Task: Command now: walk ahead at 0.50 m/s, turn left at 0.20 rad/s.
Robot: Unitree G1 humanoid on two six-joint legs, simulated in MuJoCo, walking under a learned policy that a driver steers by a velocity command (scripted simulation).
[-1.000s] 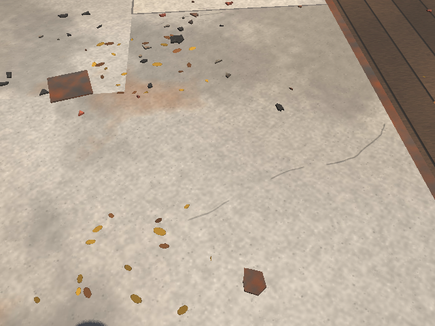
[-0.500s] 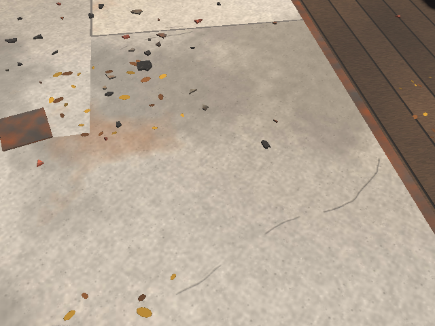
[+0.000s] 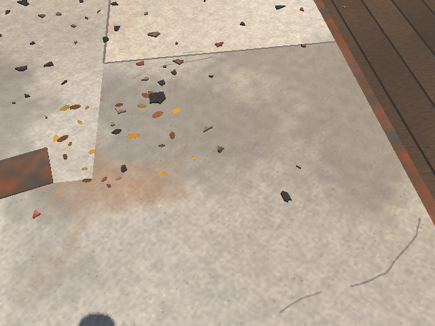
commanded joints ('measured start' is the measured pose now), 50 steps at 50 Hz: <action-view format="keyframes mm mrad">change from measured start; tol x32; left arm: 1 -14 133 27 -39 7 -22 17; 50 -84 173 33 -230 2 96 72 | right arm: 1 42 -49 -17 -34 -2 18 -5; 50 -57 -91 -33 -336 -12 121 -20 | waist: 1 -29 -93 -4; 18 -64 148 -488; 50 5 -211 -72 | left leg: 1 -110 55 -59 -68 126 -15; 14 86 -112 109 -546 183 40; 17 783 231 -460 -564 1149 332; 22 342 102 -333 -791 370 240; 38 300 -9 -461 -742 121 137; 43 -89 -203 -132 -16 -265 -63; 50 -53 -171 -46 -79 -120 -135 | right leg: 1 45 -298 207 -233 127 -147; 14 250 -307 -56 161 769 -30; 16 28 -184 -94 626 389 71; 17 -326 11 -23 969 -560 139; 18 -391 7 181 1096 -575 126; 39 -36 -48 166 64 -49 101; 42 82 -496 607 -51 252 -192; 50 124 -291 245 5 296 -126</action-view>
